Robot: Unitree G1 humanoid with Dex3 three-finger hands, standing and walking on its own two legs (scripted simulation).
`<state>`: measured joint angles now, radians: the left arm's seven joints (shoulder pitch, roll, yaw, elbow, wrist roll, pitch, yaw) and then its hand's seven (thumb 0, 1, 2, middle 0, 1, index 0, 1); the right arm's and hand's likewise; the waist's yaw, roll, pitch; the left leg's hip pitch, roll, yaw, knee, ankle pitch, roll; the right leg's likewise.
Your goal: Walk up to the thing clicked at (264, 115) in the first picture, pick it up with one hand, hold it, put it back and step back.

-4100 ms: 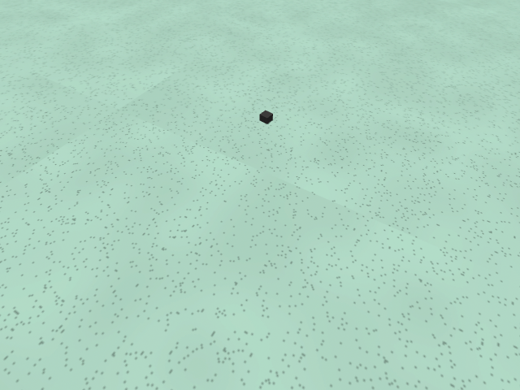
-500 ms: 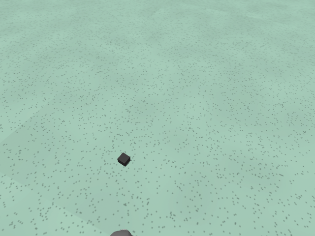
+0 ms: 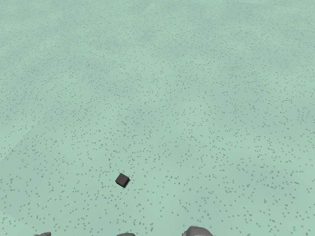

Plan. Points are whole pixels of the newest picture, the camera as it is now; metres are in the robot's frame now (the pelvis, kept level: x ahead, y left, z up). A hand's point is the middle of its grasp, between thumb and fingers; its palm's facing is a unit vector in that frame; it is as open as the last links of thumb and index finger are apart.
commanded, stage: walk up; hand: left
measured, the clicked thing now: (122, 180) +0.51 +0.26 -0.73
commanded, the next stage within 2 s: stand in 1.40 s
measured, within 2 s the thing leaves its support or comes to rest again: neither
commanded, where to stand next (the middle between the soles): +0.13 +0.03 m, yaw -1 degrees
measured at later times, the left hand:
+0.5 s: hand out of the picture +0.14 +0.28 -0.15, palm faces -0.03 -0.94 -0.34, open 7.3 cm
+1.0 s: hand out of the picture +0.13 +0.29 -0.13, palm faces -0.01 -0.94 -0.34, open 7.3 cm
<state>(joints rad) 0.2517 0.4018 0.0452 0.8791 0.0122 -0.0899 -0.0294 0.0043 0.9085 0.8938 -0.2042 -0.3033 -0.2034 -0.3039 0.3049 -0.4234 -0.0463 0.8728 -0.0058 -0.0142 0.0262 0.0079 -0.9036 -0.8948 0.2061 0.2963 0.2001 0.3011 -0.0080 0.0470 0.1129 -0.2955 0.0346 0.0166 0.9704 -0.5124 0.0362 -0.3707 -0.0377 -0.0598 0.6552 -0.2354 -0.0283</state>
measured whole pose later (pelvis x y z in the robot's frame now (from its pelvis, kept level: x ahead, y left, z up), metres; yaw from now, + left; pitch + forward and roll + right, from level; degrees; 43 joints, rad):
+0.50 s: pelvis +0.05 +0.03 +0.00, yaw +0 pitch -2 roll -1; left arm 0.13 0.38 -0.01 1.03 -0.01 -0.01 0.00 0.00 0.91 0.89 -0.20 -0.30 -0.20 -0.30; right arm 0.08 -0.36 0.00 1.03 0.00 -0.01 0.01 0.01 -0.90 -0.89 0.21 0.30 0.20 0.30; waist 0.01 -0.01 0.10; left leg -0.33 0.04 0.00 0.63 -0.26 -0.02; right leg -0.27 -0.04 -0.03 0.62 -0.30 0.02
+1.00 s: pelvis +0.06 +0.03 +0.03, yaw +0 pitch -3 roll +0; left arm 0.08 0.36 0.00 1.17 0.01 -0.01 -0.01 0.00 0.91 0.89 -0.20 -0.30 -0.20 -0.30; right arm 0.04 -0.35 0.00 1.17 0.00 0.00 0.02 0.01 -0.90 -0.89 0.21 0.30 0.20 0.30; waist 0.01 0.01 0.07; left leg -0.19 0.03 0.01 0.37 -0.13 -0.01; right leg -0.14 -0.04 -0.04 0.35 -0.16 0.03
